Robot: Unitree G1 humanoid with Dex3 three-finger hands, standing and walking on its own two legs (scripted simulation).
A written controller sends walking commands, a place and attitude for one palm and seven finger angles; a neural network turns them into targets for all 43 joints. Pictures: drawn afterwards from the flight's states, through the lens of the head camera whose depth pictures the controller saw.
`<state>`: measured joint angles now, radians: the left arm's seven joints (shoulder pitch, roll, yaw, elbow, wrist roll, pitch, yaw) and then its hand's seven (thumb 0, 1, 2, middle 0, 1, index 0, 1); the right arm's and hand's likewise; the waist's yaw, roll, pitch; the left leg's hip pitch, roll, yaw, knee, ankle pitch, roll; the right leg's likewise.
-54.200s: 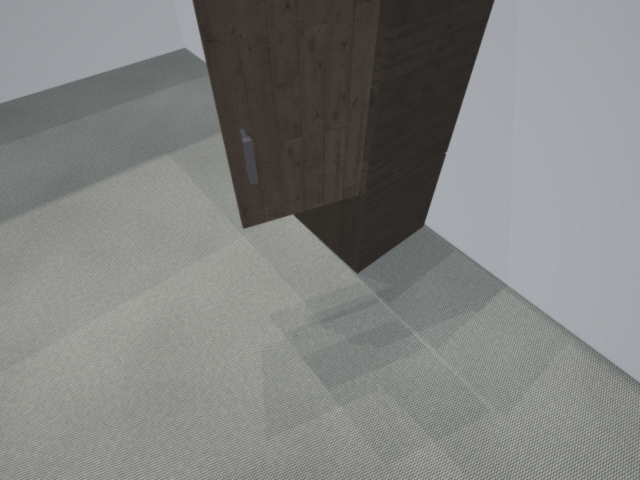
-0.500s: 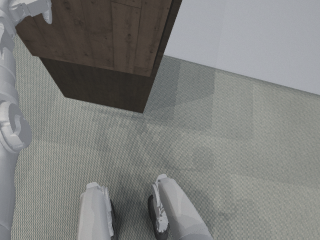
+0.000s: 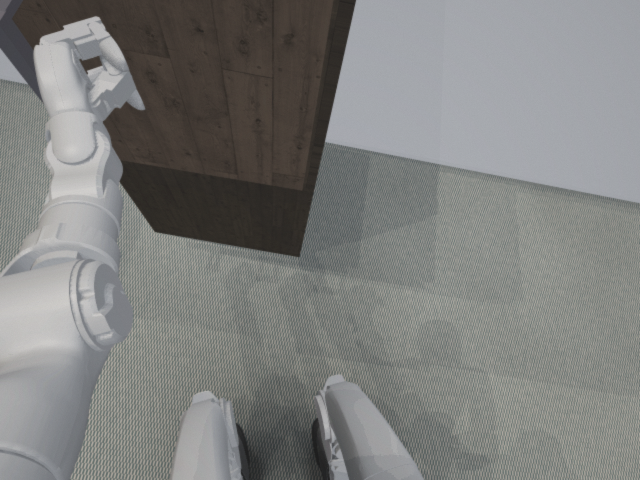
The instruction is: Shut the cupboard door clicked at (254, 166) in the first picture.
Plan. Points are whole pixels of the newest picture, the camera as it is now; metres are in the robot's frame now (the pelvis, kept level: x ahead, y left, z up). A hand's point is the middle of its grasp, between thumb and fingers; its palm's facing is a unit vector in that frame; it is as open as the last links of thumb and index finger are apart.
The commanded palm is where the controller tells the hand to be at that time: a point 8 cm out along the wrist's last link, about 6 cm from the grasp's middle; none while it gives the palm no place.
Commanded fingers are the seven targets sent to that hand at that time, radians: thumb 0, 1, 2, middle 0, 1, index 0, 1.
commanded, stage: pull the fist back off the door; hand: left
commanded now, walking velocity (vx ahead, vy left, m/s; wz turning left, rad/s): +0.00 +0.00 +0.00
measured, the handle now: (34, 52) +0.64 +0.23 +0.05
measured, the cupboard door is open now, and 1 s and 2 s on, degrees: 1 1 1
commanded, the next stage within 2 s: draw the hand back to the body in 0.42 s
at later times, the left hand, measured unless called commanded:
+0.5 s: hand (128, 147) +0.50 +0.13 +0.06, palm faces +0.11 -0.99 -0.01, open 3.1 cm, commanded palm +0.47 +0.18 +0.06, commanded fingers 0.00 0.90 0.90 -1.30 -1.50 -1.30 -1.50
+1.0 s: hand out of the picture +0.38 +0.18 +0.16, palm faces +0.11 -0.99 -0.03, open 3.1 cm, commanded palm +0.33 +0.24 +0.16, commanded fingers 0.00 0.90 0.90 -1.19 -1.38 -1.19 -1.38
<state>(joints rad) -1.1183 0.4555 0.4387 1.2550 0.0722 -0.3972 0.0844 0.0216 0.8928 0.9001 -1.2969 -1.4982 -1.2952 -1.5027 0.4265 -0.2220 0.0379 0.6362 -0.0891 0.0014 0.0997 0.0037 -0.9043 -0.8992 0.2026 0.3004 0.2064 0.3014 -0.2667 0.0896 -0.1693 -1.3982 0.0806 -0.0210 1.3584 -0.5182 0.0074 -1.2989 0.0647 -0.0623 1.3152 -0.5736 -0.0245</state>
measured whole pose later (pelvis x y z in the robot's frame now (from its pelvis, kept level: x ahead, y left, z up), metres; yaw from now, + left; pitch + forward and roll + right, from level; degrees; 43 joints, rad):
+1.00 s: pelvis +0.01 +0.00 +0.08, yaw +3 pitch +13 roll -2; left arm -0.31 0.23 0.16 0.57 -0.17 -0.41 -0.07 0.02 0.90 0.90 -1.29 -1.50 -1.29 -1.50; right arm 0.33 -0.25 0.00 0.59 0.03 0.03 0.00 0.01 -0.90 -0.90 0.20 0.30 0.20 0.30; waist -0.06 0.03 -0.15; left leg -0.80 0.04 0.01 0.97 -0.41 0.01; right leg -0.71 0.03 -0.04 0.94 -0.47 -0.02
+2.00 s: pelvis +0.05 +0.00 +0.14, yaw +5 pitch -2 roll +0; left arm 0.45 0.32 0.33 -0.33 -0.08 -0.04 0.10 0.02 0.89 0.90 -0.23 -0.33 -0.23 -0.33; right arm 0.20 -0.23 0.02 0.62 0.02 -0.07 -0.08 0.01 -0.90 -0.90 0.20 0.30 0.20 0.30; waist 0.07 0.07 -0.02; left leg -0.18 0.00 0.02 0.45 -0.24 0.01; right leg -0.10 0.00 -0.03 0.43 -0.31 -0.01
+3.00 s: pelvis -0.05 +0.02 +0.13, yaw +9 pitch +0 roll -2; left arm 0.49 0.41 0.43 -0.45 -0.02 -0.22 0.14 0.02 0.88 0.90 -0.21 -0.30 -0.21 -0.31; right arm 0.25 -0.23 0.01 0.56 0.01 -0.05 -0.09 0.01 -0.90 -0.90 0.20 0.30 0.21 0.30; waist -0.02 0.01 0.00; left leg -0.47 0.01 0.02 0.61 -0.19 0.06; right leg -0.31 0.04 0.02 0.59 -0.29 0.01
